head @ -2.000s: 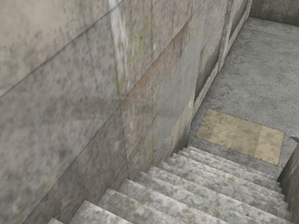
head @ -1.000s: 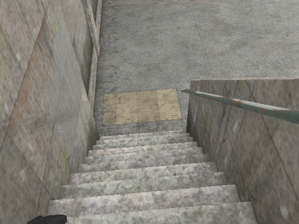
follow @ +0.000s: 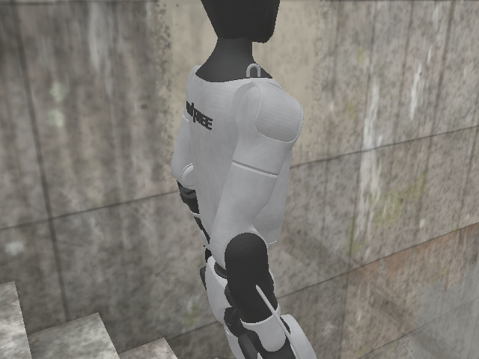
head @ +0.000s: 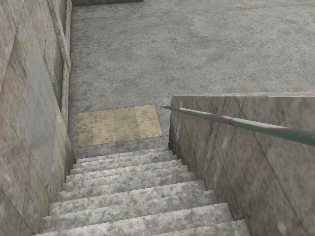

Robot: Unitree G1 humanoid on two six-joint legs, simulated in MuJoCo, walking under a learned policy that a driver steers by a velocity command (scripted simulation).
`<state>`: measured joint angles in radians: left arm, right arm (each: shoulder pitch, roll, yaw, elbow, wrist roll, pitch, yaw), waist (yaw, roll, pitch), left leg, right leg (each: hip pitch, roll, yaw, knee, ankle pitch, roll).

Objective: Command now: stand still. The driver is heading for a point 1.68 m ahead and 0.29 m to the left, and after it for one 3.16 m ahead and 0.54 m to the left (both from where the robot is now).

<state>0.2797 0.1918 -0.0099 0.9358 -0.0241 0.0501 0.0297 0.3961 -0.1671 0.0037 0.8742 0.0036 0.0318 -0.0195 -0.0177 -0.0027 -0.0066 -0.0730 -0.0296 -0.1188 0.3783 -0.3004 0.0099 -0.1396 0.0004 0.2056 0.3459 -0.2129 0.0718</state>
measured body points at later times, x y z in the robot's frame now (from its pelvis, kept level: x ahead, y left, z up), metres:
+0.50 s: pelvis +0.00 -0.02 +0.00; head +0.00 -0.03 +0.45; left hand -0.01 +0.20 -0.15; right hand -0.06 -0.25 -0.15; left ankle -0.06 +0.12 -0.74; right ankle -0.01 -0.17 -0.74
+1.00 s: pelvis +0.00 -0.03 +0.00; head +0.02 -0.03 +0.45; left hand +0.00 +0.19 -0.16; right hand -0.08 -0.25 -0.15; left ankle -0.06 +0.12 -0.74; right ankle -0.01 -0.17 -0.74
